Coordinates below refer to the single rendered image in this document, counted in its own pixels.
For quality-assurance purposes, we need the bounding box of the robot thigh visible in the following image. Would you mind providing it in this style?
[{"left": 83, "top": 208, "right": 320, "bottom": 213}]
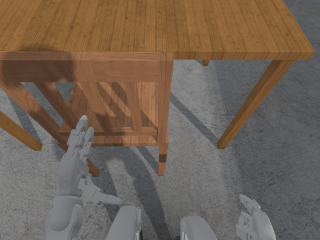
[
  {"left": 105, "top": 206, "right": 142, "bottom": 240},
  {"left": 180, "top": 215, "right": 217, "bottom": 240}
]

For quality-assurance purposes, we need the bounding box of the robot right hand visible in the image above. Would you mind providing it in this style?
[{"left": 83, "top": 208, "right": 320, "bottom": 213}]
[{"left": 235, "top": 194, "right": 276, "bottom": 240}]

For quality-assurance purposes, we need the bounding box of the robot left hand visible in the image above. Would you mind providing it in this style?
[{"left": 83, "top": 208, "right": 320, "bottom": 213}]
[{"left": 57, "top": 115, "right": 123, "bottom": 206}]

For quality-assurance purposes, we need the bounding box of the left robot thigh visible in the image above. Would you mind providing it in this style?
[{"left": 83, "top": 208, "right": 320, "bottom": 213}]
[{"left": 105, "top": 206, "right": 142, "bottom": 240}]

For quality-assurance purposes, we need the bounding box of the left robot forearm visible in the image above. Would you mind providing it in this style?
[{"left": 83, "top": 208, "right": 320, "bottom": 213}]
[{"left": 45, "top": 195, "right": 84, "bottom": 240}]

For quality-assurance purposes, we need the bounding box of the table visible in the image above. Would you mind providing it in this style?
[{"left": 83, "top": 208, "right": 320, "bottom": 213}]
[{"left": 0, "top": 0, "right": 316, "bottom": 151}]

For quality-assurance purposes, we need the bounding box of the chair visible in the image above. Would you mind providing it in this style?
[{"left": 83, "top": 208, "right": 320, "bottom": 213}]
[{"left": 0, "top": 51, "right": 174, "bottom": 177}]

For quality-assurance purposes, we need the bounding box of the right robot thigh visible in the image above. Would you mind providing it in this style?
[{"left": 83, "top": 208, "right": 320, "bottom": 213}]
[{"left": 180, "top": 215, "right": 217, "bottom": 240}]

